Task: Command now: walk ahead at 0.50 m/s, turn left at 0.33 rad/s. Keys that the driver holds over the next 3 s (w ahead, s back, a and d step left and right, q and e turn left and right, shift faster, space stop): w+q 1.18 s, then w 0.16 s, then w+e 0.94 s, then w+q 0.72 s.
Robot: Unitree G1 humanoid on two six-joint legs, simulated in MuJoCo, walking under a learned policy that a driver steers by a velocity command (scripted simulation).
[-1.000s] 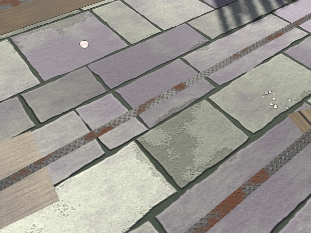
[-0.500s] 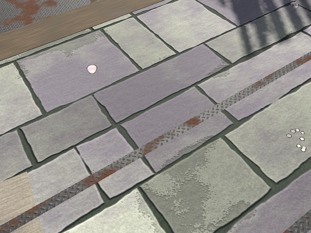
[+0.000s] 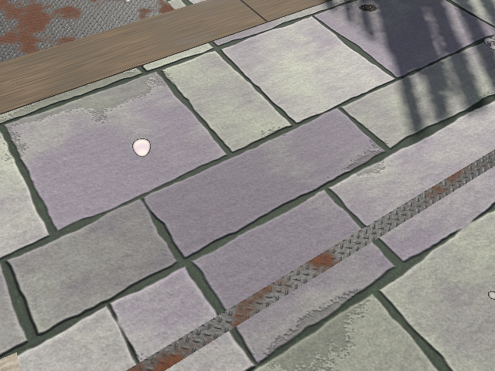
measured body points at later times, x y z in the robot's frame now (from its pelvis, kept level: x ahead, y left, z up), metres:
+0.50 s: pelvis +0.27 -0.04 +0.00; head +0.30 -0.05 +0.45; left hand +0.33 +0.25 -0.11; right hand +0.41 -0.30 -0.13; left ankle +0.19 +0.08 -0.66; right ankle +0.33 -0.14 -0.74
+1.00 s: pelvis +0.50 +0.11 -0.01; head +0.53 +0.14 +0.44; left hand +0.44 +0.40 -0.13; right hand +0.76 -0.05 -0.11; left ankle +0.50 +0.19 -0.74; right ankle +0.52 -0.07 -0.65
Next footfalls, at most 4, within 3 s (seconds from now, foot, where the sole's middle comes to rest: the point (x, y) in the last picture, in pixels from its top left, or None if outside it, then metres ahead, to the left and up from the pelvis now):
0.34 right None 0.37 -0.13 -0.78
0.86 left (167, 349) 0.54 0.21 -0.78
1.34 right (174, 239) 0.89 0.22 -0.78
1.80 left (69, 235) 0.90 0.55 -0.78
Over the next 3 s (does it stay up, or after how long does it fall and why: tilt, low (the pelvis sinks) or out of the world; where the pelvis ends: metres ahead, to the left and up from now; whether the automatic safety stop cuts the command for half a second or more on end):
stays up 1.49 0.67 -0.02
